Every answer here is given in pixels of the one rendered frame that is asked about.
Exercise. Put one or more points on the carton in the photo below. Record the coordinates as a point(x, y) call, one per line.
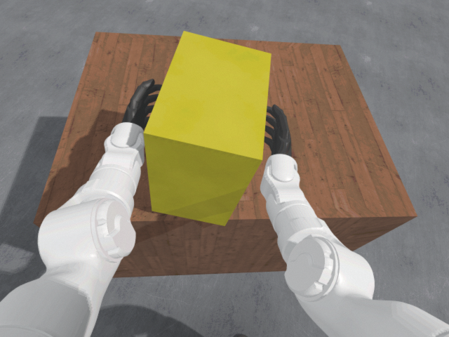
point(204, 139)

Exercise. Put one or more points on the robot right hand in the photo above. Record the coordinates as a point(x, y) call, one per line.
point(281, 140)

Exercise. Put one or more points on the robot right upper arm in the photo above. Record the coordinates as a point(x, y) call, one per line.
point(335, 288)

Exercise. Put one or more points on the robot left hand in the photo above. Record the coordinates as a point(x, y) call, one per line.
point(138, 109)

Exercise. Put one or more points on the right robot forearm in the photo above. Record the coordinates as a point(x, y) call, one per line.
point(292, 217)

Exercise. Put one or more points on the pedestal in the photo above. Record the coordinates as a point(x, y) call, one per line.
point(346, 172)

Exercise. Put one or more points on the left robot forearm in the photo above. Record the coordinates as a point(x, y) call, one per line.
point(118, 172)

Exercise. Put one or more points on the robot left upper arm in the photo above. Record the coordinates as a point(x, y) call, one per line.
point(81, 246)

